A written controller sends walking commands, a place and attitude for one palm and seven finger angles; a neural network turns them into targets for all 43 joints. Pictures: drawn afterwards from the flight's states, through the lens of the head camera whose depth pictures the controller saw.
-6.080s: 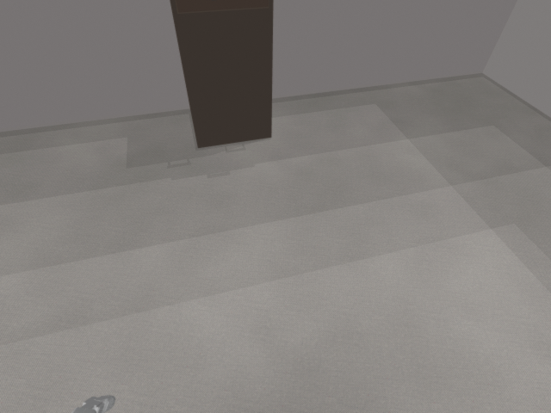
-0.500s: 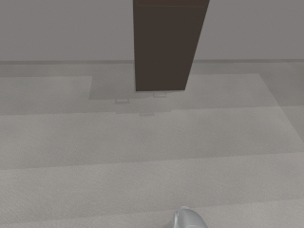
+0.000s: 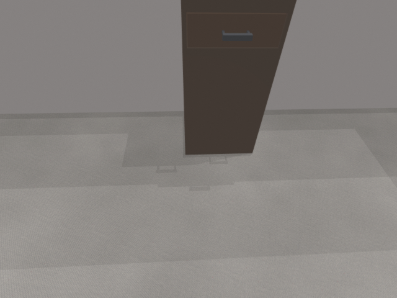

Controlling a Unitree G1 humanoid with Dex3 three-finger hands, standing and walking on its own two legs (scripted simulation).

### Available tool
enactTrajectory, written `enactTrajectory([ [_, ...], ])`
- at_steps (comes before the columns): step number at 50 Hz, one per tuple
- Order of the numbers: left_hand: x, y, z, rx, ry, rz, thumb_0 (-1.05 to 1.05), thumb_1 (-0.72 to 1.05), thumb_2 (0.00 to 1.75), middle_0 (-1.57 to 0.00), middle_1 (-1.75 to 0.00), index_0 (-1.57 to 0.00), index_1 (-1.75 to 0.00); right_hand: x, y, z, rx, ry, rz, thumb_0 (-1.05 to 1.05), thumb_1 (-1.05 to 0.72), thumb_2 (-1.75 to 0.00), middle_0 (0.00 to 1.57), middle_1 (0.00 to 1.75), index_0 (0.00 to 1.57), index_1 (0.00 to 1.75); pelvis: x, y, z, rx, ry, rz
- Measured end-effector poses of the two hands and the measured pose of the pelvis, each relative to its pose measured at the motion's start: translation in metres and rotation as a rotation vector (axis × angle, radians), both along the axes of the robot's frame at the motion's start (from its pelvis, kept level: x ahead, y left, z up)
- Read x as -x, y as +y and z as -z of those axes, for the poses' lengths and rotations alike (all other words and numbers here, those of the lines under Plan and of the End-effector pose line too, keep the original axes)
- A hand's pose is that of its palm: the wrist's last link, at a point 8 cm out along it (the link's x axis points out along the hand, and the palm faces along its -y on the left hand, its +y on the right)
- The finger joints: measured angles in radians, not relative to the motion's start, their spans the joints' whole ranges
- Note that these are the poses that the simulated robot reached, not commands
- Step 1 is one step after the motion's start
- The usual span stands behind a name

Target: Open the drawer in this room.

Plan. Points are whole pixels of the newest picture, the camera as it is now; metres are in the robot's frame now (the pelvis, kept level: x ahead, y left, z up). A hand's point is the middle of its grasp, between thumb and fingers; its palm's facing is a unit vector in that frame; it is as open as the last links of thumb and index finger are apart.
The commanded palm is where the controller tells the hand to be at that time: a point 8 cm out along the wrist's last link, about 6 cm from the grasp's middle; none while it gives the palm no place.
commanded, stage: stand and wait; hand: left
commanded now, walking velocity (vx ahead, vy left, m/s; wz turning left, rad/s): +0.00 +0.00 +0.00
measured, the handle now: (236, 34) +1.10 -0.09 +0.05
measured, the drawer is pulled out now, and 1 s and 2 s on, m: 0.00 0.00 0.00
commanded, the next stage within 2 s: look at it before walking up in 0.56 s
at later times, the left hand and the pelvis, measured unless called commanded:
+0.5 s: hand out of the picture +0.05 +0.21 -0.17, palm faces +0.00 -0.98 -0.20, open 7.3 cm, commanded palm none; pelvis +0.06 +0.04 +0.01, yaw -2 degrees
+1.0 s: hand out of the picture +0.02 +0.18 -0.17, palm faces +0.01 -0.99 -0.17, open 7.3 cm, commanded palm none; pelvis +0.04 +0.03 +0.01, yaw -2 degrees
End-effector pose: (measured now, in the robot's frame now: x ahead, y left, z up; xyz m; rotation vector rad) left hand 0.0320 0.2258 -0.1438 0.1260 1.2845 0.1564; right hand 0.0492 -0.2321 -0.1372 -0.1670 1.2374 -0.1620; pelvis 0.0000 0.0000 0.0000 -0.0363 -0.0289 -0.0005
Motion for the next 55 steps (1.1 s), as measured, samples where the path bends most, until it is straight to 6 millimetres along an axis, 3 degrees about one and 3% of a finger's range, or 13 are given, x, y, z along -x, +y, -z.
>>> enactTrajectory([
  [10, 0.009, 0.013, -0.002, 0.033, 0.132, -0.01, 0.0, 0.92, 0.9, -0.2, -0.3, -0.2, -0.3, -0.015, 0.025, -0.012, 0.011, 0.067, 0.008, 0.0, -0.95, -0.89, 0.2, 0.3, 0.2, 0.3, -0.036, 0.023, -0.012, -0.032, 0.012, 0.024],
  [22, -0.006, 0.033, -0.009, -0.012, 0.165, 0.013, 0.0, 0.91, 0.9, -0.2, -0.3, -0.2, -0.3, 0.011, 0.051, -0.002, -0.037, 0.17, 0.059, 0.01, -0.93, -0.89, 0.2, 0.3, 0.2, 0.3, -0.055, 0.037, -0.012, -0.042, 0.007, 0.035],
  [34, -0.024, 0.028, -0.01, -0.015, 0.119, 0.035, 0.0, 0.91, 0.9, -0.19, -0.3, -0.2, -0.3, 0.03, 0.068, 0.002, -0.084, 0.203, 0.089, 0.01, -0.91, -0.89, 0.2, 0.3, 0.2, 0.3, -0.054, 0.036, -0.012, -0.046, -0.002, 0.039],
  [55, 0.021, 0.003, -0.009, 0.023, 0.177, 0.008, 0.0, 0.91, 0.9, -0.2, -0.3, -0.2, -0.3, 0.041, 0.048, -0.001, -0.064, 0.19, 0.087, 0.0, -0.91, -0.89, 0.19, 0.3, 0.2, 0.29, -0.038, 0.024, -0.013, -0.042, -0.011, 0.035],
])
